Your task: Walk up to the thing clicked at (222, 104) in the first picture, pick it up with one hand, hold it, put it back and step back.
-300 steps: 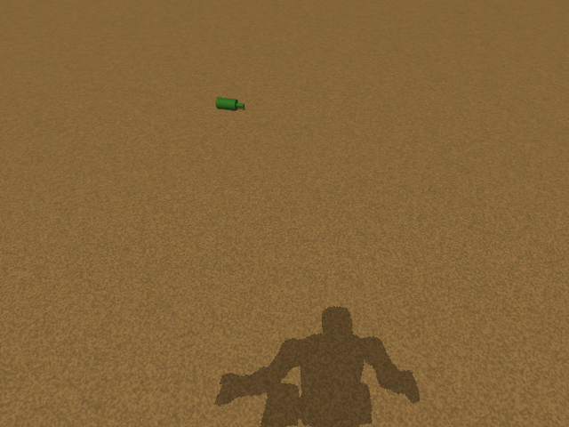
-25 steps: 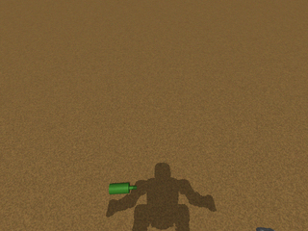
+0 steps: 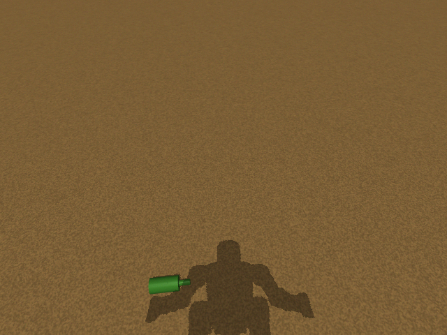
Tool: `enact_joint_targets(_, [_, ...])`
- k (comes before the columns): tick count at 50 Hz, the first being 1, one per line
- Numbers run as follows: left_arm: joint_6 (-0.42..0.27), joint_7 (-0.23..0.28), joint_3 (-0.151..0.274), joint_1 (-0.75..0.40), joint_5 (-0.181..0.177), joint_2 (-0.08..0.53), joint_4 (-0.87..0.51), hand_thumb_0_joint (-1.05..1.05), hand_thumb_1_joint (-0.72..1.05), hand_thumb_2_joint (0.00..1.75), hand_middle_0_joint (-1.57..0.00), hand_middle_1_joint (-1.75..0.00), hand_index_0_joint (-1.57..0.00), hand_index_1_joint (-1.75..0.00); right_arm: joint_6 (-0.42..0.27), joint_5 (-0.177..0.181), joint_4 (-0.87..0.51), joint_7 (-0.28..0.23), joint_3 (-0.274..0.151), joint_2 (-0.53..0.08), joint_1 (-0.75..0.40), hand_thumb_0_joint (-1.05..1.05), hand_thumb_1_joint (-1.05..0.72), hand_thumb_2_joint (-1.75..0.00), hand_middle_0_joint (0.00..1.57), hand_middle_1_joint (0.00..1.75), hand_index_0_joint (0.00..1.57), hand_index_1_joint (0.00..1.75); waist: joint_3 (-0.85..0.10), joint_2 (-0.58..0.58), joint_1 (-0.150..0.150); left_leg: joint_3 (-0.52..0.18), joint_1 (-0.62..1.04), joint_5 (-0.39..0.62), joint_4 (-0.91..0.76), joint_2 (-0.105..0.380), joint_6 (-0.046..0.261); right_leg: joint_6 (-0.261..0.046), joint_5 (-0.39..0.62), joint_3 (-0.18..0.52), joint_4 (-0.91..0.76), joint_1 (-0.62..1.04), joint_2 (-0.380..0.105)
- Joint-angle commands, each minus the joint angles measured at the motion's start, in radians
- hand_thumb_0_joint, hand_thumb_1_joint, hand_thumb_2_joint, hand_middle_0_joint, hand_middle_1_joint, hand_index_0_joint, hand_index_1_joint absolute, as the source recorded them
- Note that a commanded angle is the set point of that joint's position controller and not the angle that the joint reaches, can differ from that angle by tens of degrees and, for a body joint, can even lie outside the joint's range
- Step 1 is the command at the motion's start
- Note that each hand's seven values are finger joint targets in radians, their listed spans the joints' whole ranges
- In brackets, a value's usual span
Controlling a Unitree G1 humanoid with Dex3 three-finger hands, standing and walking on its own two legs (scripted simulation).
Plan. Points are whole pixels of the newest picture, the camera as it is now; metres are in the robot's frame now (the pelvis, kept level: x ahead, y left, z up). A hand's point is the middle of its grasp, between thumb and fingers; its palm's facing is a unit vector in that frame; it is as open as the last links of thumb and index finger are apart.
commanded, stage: walk up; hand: left
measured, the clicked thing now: (170, 283) +0.46 +0.25 -0.75
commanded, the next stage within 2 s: stand in 1.86 s
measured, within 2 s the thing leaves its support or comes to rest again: neither
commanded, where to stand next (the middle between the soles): +0.09 -0.01 m, yaw +3 degrees
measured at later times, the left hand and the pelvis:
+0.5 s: hand out of the picture +0.09 +0.31 -0.15, palm faces +0.06 -0.86 -0.50, open 7.4 cm; pelvis +0.03 +0.00 -0.03, yaw +5 degrees
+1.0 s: hand out of the picture +0.05 +0.26 -0.17, palm faces +0.03 -0.93 -0.36, open 7.4 cm; pelvis +0.01 -0.01 -0.02, yaw +3 degrees
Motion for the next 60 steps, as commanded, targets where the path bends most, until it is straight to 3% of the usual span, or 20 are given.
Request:
enact_joint_targets(1, [-0.038, -0.006, 0.054, 0.029, -0.003, 0.17, -0.092, 0.0, 0.9, 0.9, -0.2, -0.3, -0.2, -0.3, -0.009, -0.007, -0.111, -0.013, -0.074, -0.325, -0.055, 0.0, -0.9, -0.9, 0.2, 0.3, 0.2, 0.3, 0.003, 0.167, 0.022, -0.239, -0.027, -0.355, -0.156, 0.229, 0.167, -0.015, 0.026, 0.008, -0.063, -0.033, -0.052])
enact_joint_targets(3, [-0.052, 0.022, 0.044, 0.123, -0.004, 0.13, -0.034, 0.0, 0.9, 0.9, -0.2, -0.3, -0.2, -0.3, 0.023, 0.01, -0.141, -0.006, -0.029, -0.208, -0.146, 0.0, -0.9, -0.9, 0.2, 0.3, 0.2, 0.3, -0.008, 0.108, 0.077, -0.088, -0.207, -0.204, 0.02, 0.11, 0.068, 0.012, 0.257, -0.055, -0.227, 0.212, 0.028])
enact_joint_targets(5, [-0.073, 0.058, 0.072, 0.094, 0.003, 0.28, -0.072, 0.0, 0.9, 0.9, -0.2, -0.3, -0.2, -0.3, 0.049, 0.026, -0.155, -0.011, 0.015, -0.08, -0.077, 0.0, -0.9, -0.9, 0.2, 0.3, 0.2, 0.3, 0.042, -0.223, 0.065, -0.077, -0.287, -0.294, 0.298, -0.078, -0.034, -0.022, 0.24, 0.388, -0.522, 0.091, -0.262])
enact_joint_targets(6, [-0.07, 0.064, 0.075, -0.015, 0.007, 0.35, -0.112, 0.0, 0.9, 0.9, -0.2, -0.3, -0.2, -0.3, 0.068, 0.028, -0.136, -0.02, -0.015, -0.177, -0.048, 0.0, -0.9, -0.9, 0.2, 0.3, 0.2, 0.3, 0.063, -0.122, 0.037, -0.186, -0.184, -0.35, 0.414, -0.056, -0.031, -0.137, 0.14, 0.445, -0.504, -0.068, -0.344])
enact_joint_targets(9, [-0.075, 0.091, 0.078, 0.005, -0.017, 0.294, -0.129, 0.0, 0.9, 0.9, -0.2, -0.3, -0.2, -0.3, 0.089, 0.02, -0.125, -0.019, -0.035, -0.223, 0.038, 0.0, -0.9, -0.9, 0.2, 0.3, 0.2, 0.3, -0.004, -0.08, 0.011, -0.245, -0.294, -0.298, 0.585, -0.043, -0.013, -0.142, 0.656, 0.248, -0.332, 0.181, -0.279])
enact_joint_targets(13, [-0.076, 0.129, 0.097, 0.126, -0.03, 0.321, -0.151, 0.0, 0.9, 0.9, -0.2, -0.3, -0.2, -0.3, 0.124, -0.024, -0.198, 0.007, -0.057, -0.249, 0.044, 0.0, -0.9, -0.9, 0.2, 0.3, 0.2, 0.3, -0.093, -0.065, 0.03, -0.266, -0.372, -0.232, 0.733, -0.035, -0.016, -0.15, 0.851, 0.184, -0.235, 0.305, -0.304])
enact_joint_targets(19, [-0.085, 0.128, 0.095, 0.117, -0.005, 0.3, -0.231, 0.0, 0.9, 0.9, -0.2, -0.3, -0.2, -0.3, 0.12, -0.007, -0.255, 0.022, -0.07, -0.223, -0.015, 0.0, -0.9, -0.9, 0.2, 0.3, 0.2, 0.3, -0.046, -0.147, 0.055, -0.19, -0.341, -0.235, 0.562, 0.002, -0.039, -0.207, 0.7, 0.116, -0.209, 0.219, -0.298])
enact_joint_targets(24, [-0.042, 0.098, 0.062, -0.011, -0.03, 0.275, -0.27, 0.0, 0.9, 0.9, -0.2, -0.3, -0.2, -0.3, 0.07, 0.029, -0.188, -0.005, -0.056, -0.204, 0.078, 0.0, -0.9, -0.9, 0.2, 0.3, 0.2, 0.3, -0.071, -0.184, -0.017, 0.01, -0.057, -0.002, 0.187, -0.079, -0.017, -0.131, 0.677, 0.006, 0.051, 0.034, -0.172])
enact_joint_targets(26, [-0.02, 0.093, 0.033, 0.049, -0.048, 0.161, -0.282, 0.0, 0.9, 0.9, -0.2, -0.3, -0.2, -0.3, 0.043, 0.006, -0.202, -0.022, -0.081, -0.337, 0.077, 0.0, -0.9, -0.9, 0.2, 0.3, 0.2, 0.3, -0.101, 0.154, -0.006, -0.335, 0.079, 0.455, 0.087, 0.163, 0.064, -0.015, 0.244, -0.04, 0.327, -0.167, -0.013])
enact_joint_targets(27, [-0.006, 0.104, 0.039, 0.016, -0.053, 0.193, -0.277, 0.0, 0.9, 0.9, -0.2, -0.3, -0.2, -0.3, 0.043, 0.032, -0.216, -0.024, -0.083, -0.401, 0.06, 0.0, -0.9, -0.9, 0.2, 0.3, 0.2, 0.3, -0.142, 0.232, -0.035, -0.537, 0.018, 0.584, 0.07, 0.337, 0.231, 0.0, -0.213, 0.043, 0.418, -0.173, 0.068])
enact_joint_targets(28, [0.001, 0.113, 0.043, -0.014, -0.047, 0.222, -0.259, 0.0, 0.9, 0.9, -0.2, -0.3, -0.2, -0.3, 0.043, 0.035, -0.214, -0.028, -0.086, -0.391, 0.045, 0.0, -0.9, -0.9, 0.2, 0.3, 0.2, 0.3, -0.116, 0.176, -0.032, -0.565, -0.042, 0.505, 0.059, 0.353, 0.28, -0.004, -0.228, 0.13, 0.495, -0.159, 0.051])
enact_joint_targets(31, [-0.002, 0.097, 0.047, 0.056, -0.057, 0.219, -0.207, 0.0, 0.9, 0.9, -0.2, -0.3, -0.2, -0.3, 0.031, 0.029, -0.237, -0.053, -0.054, -0.304, -0.051, 0.0, -0.9, -0.9, 0.2, 0.3, 0.2, 0.3, -0.094, 0.154, 0.035, -0.294, -0.009, 0.476, 0.166, 0.23, 0.19, -0.009, -0.096, 0.139, 0.454, -0.184, 0.031])
enact_joint_targets(40, [0.003, 0.039, 0.087, 0.088, 0.005, 0.218, -0.23, 0.0, 0.9, 0.9, -0.2, -0.3, -0.2, -0.3, 0.009, 0.021, -0.261, -0.07, -0.072, -0.352, 0.0, 0.0, -0.9, -0.9, 0.2, 0.3, 0.2, 0.3, -0.096, 0.193, 0.03, -0.331, -0.035, 0.326, 0.22, 0.252, 0.195, -0.02, 0.011, 0.004, 0.005, -0.038, 0.021])
enact_joint_targets(42, [-0.014, 0.035, 0.103, 0.147, 0.025, 0.26, -0.219, 0.0, 0.9, 0.9, -0.2, -0.3, -0.2, -0.3, 0.012, 0.03, -0.277, -0.072, -0.054, -0.295, -0.005, 0.0, -0.9, -0.9, 0.2, 0.3, 0.2, 0.3, -0.108, 0.038, 0.068, -0.206, -0.178, 0.172, 0.388, 0.135, 0.096, -0.064, 0.136, 0.114, -0.223, 0.121, -0.039])
enact_joint_targets(43, [-0.02, 0.031, 0.122, 0.111, 0.026, 0.35, -0.246, 0.0, 0.9, 0.9, -0.2, -0.3, -0.2, -0.3, 0.012, 0.037, -0.297, -0.075, -0.034, -0.225, -0.026, 0.0, -0.9, -0.9, 0.2, 0.3, 0.2, 0.3, -0.059, -0.179, 0.065, -0.039, -0.388, -0.13, 0.527, -0.044, 0.013, -0.159, 0.15, 0.397, -0.304, 0.17, -0.194])
enact_joint_targets(44, [-0.017, 0.025, 0.113, 0.079, 0.019, 0.349, -0.266, 0.0, 0.9, 0.9, -0.2, -0.3, -0.2, -0.3, 0.011, 0.034, -0.29, -0.089, -0.042, -0.25, -0.087, 0.0, -0.9, -0.9, 0.2, 0.3, 0.2, 0.3, -0.029, -0.175, 0.087, -0.046, -0.326, -0.437, 0.618, -0.068, 0.004, -0.272, 0.199, 0.494, -0.315, 0.033, -0.31])
enact_joint_targets(45, [-0.016, 0.021, 0.106, 0.076, 0.015, 0.31, -0.275, 0.0, 0.9, 0.9, -0.2, -0.3, -0.2, -0.3, 0.006, 0.033, -0.276, -0.088, -0.043, -0.262, -0.07, 0.0, -0.9, -0.9, 0.2, 0.3, 0.2, 0.3, 0.008, -0.127, 0.075, -0.083, -0.3, -0.463, 0.619, -0.052, 0.011, -0.272, 0.218, 0.449, -0.31, -0.003, -0.297])
enact_joint_targets(48, [-0.048, 0.039, 0.089, 0.098, 0.004, 0.287, -0.254, 0.0, 0.9, 0.9, -0.2, -0.3, -0.2, -0.3, -0.003, 0.027, -0.258, -0.047, -0.029, -0.228, -0.042, 0.0, -0.9, -0.9, 0.2, 0.3, 0.2, 0.3, -0.01, -0.097, 0.06, -0.073, -0.32, -0.308, 0.494, -0.026, 0.01, -0.203, 0.243, 0.355, -0.261, 0.124, -0.231])
enact_joint_targets(56, [-0.1, 0.072, 0.094, 0.197, -0.011, 0.349, -0.265, 0.0, 0.9, 0.9, -0.2, -0.3, -0.2, -0.3, 0.025, -0.011, -0.328, 0.02, -0.062, -0.251, -0.061, 0.0, -0.9, -0.9, 0.2, 0.3, 0.2, 0.3, 0.015, -0.072, 0.064, -0.118, -0.397, -0.285, 0.433, 0.016, 0.006, -0.24, 0.266, 0.38, -0.28, 0.213, -0.314])
enact_joint_targets(60, [-0.062, 0.052, 0.033, 0.027, -0.037, 0.208, -0.296, 0.0, 0.9, 0.9, -0.2, -0.3, -0.2, -0.3, -0.022, 0.024, -0.216, -0.017, -0.063, -0.241, 0.145, 0.0, -0.9, -0.9, 0.2, 0.3, 0.2, 0.3, -0.048, -0.054, -0.054, -0.073, 0.13, 0.111, 0.082, -0.032, 0.014, -0.076, 0.506, 0.027, 0.036, -0.103, -0.071])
